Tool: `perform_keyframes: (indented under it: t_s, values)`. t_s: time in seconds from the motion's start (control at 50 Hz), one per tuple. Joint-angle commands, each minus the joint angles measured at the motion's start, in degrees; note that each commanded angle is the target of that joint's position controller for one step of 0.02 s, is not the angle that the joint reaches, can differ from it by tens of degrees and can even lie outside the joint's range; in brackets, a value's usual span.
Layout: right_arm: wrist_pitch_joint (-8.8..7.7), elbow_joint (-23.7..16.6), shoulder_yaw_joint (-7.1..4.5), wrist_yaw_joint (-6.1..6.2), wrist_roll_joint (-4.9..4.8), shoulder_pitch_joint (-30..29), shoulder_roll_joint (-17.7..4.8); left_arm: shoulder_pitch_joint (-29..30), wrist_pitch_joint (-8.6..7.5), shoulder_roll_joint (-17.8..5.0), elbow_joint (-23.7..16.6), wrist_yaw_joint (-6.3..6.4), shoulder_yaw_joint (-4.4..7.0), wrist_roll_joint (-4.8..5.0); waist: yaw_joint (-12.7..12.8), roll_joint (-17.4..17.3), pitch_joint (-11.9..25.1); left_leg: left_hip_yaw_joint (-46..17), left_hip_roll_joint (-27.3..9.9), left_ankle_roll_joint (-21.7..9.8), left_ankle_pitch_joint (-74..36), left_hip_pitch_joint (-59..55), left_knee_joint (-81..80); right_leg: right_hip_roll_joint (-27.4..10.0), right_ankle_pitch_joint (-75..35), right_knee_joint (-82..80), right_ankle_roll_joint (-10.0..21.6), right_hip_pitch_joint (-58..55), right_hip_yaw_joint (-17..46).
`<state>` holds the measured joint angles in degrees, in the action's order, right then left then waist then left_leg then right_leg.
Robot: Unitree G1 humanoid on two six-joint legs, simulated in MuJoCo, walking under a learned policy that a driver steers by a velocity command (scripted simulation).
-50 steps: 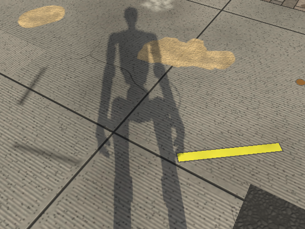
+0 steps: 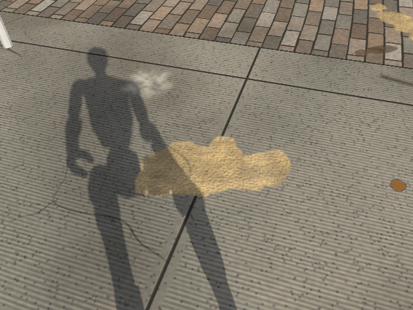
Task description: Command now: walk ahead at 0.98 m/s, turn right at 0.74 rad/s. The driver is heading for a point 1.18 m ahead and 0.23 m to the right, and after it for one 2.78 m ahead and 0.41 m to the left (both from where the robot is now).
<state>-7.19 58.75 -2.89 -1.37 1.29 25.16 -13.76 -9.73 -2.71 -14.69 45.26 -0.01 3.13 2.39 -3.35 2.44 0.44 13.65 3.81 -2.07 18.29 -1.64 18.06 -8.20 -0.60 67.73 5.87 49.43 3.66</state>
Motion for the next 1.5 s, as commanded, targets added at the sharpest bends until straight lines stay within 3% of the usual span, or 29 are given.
perform_keyframes:
  t_s: [0.02, 0.12, 0.18, 0.2, 0.22, 0.24, 0.26, 0.3, 0.32, 0.44, 0.54, 0.62, 0.64, 0.66, 0.68, 0.74, 0.88, 1.0, 1.02, 1.04, 1.06, 1.12, 1.18, 1.36, 1.42, 1.44, 1.46, 1.48, 1.5]
  values:
    - [-1.56, -5.9, -0.07, 1.62, 0.32, -7.2, -5.6, 0.9, -0.51, -0.6, -3.3, -1.19, -0.22, -0.49, 3.3, -1.4, -10.2, -2.3, -14.7, -2.2, -19.9, 11.8, -12.7, -0.2, -9.5, -7.4, 0.0, -2.0, -1.2]
    - [0.59, -7.5, -0.69, 3.83, 0.18, -4.3, -11.7, 9.0, -2.25, -2.0, -8.9, -5.01, 0.08, -0.13, 2.8, -3.0, -8.0, 3.6, -16.0, 2.4, -58.4, -1.9, -4.0, 5.9, -7.4, -23.1, 3.0, -8.4, -13.6]
    - [2.62, -10.9, -2.15, 4.97, -0.1, -10.1, -16.4, -11.9, -0.37, -9.2, -5.7, -4.91, 3.58, 0.67, 15.5, -11.6, 3.5, 2.4, -19.1, 0.0, -90.8, 0.7, 22.6, 11.4, 6.2, -18.8, 5.9, -34.6, -15.4]
    - [2.4, -13.2, -2.28, 3.89, -0.96, -15.0, -15.8, -27.0, 0.34, -14.5, -1.5, -3.8, 6.16, 0.43, 22.4, -9.4, 9.0, 0.8, -16.5, -1.1, -81.7, 10.4, 42.0, 11.2, 5.0, -25.9, 8.6, -54.3, -10.3]
    - [0.53, -14.5, 0.18, 1.95, -0.56, -17.4, -5.8, -28.6, 1.15, -13.8, 1.8, -2.58, 5.73, 0.21, 18.9, 8.7, 1.2, -1.2, -4.4, -0.1, -9.5, 28.9, 69.2, 7.7, 6.7, -28.2, 10.7, -59.1, -1.0]
    - [-2.83, -19.7, 2.52, 0.54, -2.59, -10.1, 2.0, -21.6, -0.13, -11.5, -2.2, -2.82, 3.96, -2.4, 6.9, 22.2, 7.3, -14.0, 2.7, -0.1, 14.8, 49.8, 84.3, -0.7, 18.4, -37.8, 21.9, -69.1, 31.2]
    - [-5.5, -22.9, 2.24, -0.36, -3.42, -15.0, -2.9, -21.9, -1.41, -7.2, -3.0, -2.95, 3.02, -3.17, 9.7, 14.3, 12.1, -22.8, 0.8, -3.9, 9.2, 55.0, 81.9, -4.8, 33.4, -51.2, 22.2, -70.5, 45.6]
    - [-5.66, -24.3, 1.42, -0.13, -3.46, -18.5, -5.0, -17.0, -3.37, -5.5, -4.0, -3.65, 2.52, -2.4, 4.2, -8.6, 3.1, -22.8, -4.0, -4.9, 1.1, 51.6, 69.7, -4.1, 34.7, -55.4, 16.4, -53.8, 42.1]
    - [-4.57, -23.9, 1.41, 0.12, -2.29, -16.4, -4.4, -12.3, -3.92, -5.9, -5.3, -3.49, 2.4, -2.06, 1.0, -10.5, 1.4, -23.7, -5.7, -3.2, -0.8, 47.1, 65.2, -2.0, 32.3, -54.6, 16.1, -45.0, 38.9]
    - [-1.09, -28.9, 1.36, 2.14, 0.45, -27.7, -3.0, -9.4, -2.97, -4.9, -6.7, 0.73, 1.74, -0.58, 3.3, -4.7, -6.0, -16.8, -6.5, 5.0, -17.2, 31.2, 30.9, 10.5, 10.6, -54.5, 11.6, -20.7, 16.0]
    - [-1.29, -32.3, -0.91, 2.04, -3.56, -32.5, -5.7, -13.2, -2.13, -5.9, -4.9, 0.87, 2.75, 0.64, 8.0, 4.0, -2.2, -18.5, -2.0, 6.7, -22.7, 22.1, 10.9, 9.8, 17.2, -48.5, 7.2, -29.0, 21.2]
    - [-2.46, -27.1, -4.21, 1.55, -3.51, -10.8, -11.9, -9.7, -1.62, -5.0, -5.5, 0.2, 2.29, -2.48, -3.3, 7.7, 10.4, -16.1, -4.7, 0.0, -15.3, 5.5, 13.0, 7.6, -16.6, -22.8, 3.3, -41.7, 16.3]
    - [-1.71, -24.3, -4.17, 1.88, -2.7, 3.4, -14.5, -8.5, -2.06, -0.7, -7.3, -0.46, 0.56, -4.28, -8.0, -0.6, 19.3, -28.2, -11.7, -3.3, -2.7, -12.2, 16.0, 9.5, -7.5, -0.6, 2.1, -30.5, 12.5]
    - [-1.87, -20.3, -4.8, 0.28, -0.96, 5.5, -17.3, -21.6, -2.85, 3.8, -7.0, -0.9, -0.73, 1.04, 0.7, -36.5, 23.0, -69.2, -25.6, -17.0, 21.4, -24.9, -1.2, 17.5, 28.9, 16.9, -1.6, -7.8, 8.2]
    - [-1.39, -21.7, -3.33, 0.0, -1.54, 2.5, -9.5, -18.3, -3.03, -1.3, -5.7, -0.46, -0.87, 1.97, -1.8, -25.7, 13.7, -74.6, -24.0, -16.2, 35.0, -21.6, -4.7, 11.7, 26.7, 19.5, -0.1, 0.7, 8.7]
    - [-0.32, -20.4, -2.7, -0.61, -1.45, -1.0, -7.9, 4.4, -5.2, -3.1, -12.0, -0.53, -0.99, -3.37, -1.7, -0.7, 0.5, -51.9, -14.9, -12.6, 7.0, -1.1, -3.6, 7.2, 20.9, 8.6, 0.5, -2.6, 4.4]
    - [1.08, -19.3, -2.32, 1.09, -3.81, -4.0, -9.1, 9.9, -6.56, -0.6, -15.1, -1.53, -2.57, -2.86, 3.0, -6.1, -3.3, -38.5, -9.4, -12.2, -6.4, 23.6, -7.0, 7.9, 9.1, -26.7, -4.8, -26.6, -0.1]
    - [1.71, -18.4, -1.84, 1.08, -4.27, -0.1, -7.7, 3.4, -6.46, -7.6, -14.2, 0.3, 1.72, -1.23, 8.1, -6.8, 1.6, -36.1, -5.9, -5.4, -15.9, 24.7, 10.3, 8.6, 7.1, -38.3, -4.2, -51.4, 1.1]
    - [1.55, -20.3, -0.99, 0.86, -3.23, -2.9, -5.6, -9.5, -6.22, -11.3, -12.5, 1.15, 3.17, -1.63, 14.6, -2.8, 10.0, -31.5, -3.5, -3.0, -14.0, 32.9, 28.6, -0.6, 14.6, -38.3, -0.5, -66.4, 9.6]
    - [0.93, -22.2, 1.23, 1.08, -5.19, 3.9, 0.6, -17.9, -5.33, -15.7, -10.5, 0.87, 3.97, -2.77, 12.6, 15.2, 21.3, -25.3, 0.4, -1.0, 10.2, 47.3, 49.3, -16.1, 35.5, -45.5, 8.7, -81.6, 38.0]
    - [1.26, -22.1, 1.17, 2.04, -6.92, 3.7, -2.0, -16.4, -5.0, -13.0, -9.8, 0.4, 3.61, -2.35, 11.8, 17.2, 16.2, -22.6, -4.3, -1.1, 9.1, 56.7, 60.4, -18.0, 48.5, -50.7, 9.8, -77.1, 49.4]
    - [2.82, -22.6, 0.18, 1.82, -3.48, -7.6, -4.1, -10.5, -4.07, -4.7, -7.6, 0.31, 1.57, -2.95, 9.0, 1.1, -1.4, -19.8, -10.1, -1.3, 0.1, 57.0, 63.2, -10.8, 25.0, -52.8, 6.0, -57.0, 25.0]
    - [5.08, -25.0, 0.57, 0.43, -4.48, -10.3, -1.0, -4.4, -4.07, -1.8, -5.9, -0.4, 1.06, -2.8, 3.7, 2.9, -6.0, -20.5, -14.1, -1.1, -0.1, 53.8, 59.6, -8.4, 12.6, -56.5, 3.4, -45.4, 10.4]
    - [4.29, -29.2, 0.06, -3.17, -2.99, -22.9, -6.0, -5.7, -4.65, -13.9, -2.5, 0.47, 3.3, -2.6, 3.7, -1.9, -6.6, -6.3, -6.6, -3.9, -23.3, 34.8, 28.1, -3.8, -25.5, -57.3, -2.0, -46.3, -15.3]
    - [5.2, -26.8, -3.52, -2.88, -4.24, -7.5, -13.6, -5.8, -2.53, -18.4, -3.5, 0.7, 4.25, -2.44, -6.9, 5.7, 3.7, -2.4, 0.7, -8.0, -10.9, 14.6, 28.5, -6.2, -62.9, -30.1, -2.1, -49.5, -15.7]
    - [5.97, -22.6, -5.91, -2.05, -4.11, 7.3, -17.8, -3.4, -2.83, -17.5, -4.9, 0.79, 3.82, -2.22, -14.2, 3.0, 9.4, -7.4, 0.1, -11.0, -14.4, -7.3, 23.8, -4.1, -54.9, -10.5, -3.5, -36.9, -14.9]
    - [6.91, -20.8, -6.55, -0.85, -4.18, 7.6, -21.4, -3.2, -4.65, -7.1, -6.2, 0.53, 0.93, -3.18, -9.8, -18.1, 6.6, -23.2, -7.3, -14.9, -21.2, -18.4, 20.6, 9.4, 19.3, 19.5, -6.3, -17.7, -14.0]
    - [5.02, -25.4, -5.01, -1.41, -2.2, 1.2, -22.6, -13.8, -7.43, -5.1, -11.3, -0.49, -1.12, -1.6, 0.6, -24.7, 23.8, -62.8, -19.8, -28.1, 10.3, -31.4, 5.9, 13.1, 33.1, 31.1, -5.8, -1.3, 3.0]
    - [4.36, -26.4, -4.67, -1.31, -2.24, 2.5, -16.7, -4.3, -8.76, -12.0, -11.6, -0.74, -0.11, -0.65, -5.5, -11.4, 22.7, -66.2, -19.0, -22.5, 22.9, -26.8, -2.0, 9.0, 24.8, 24.7, -3.4, -1.0, 7.3]
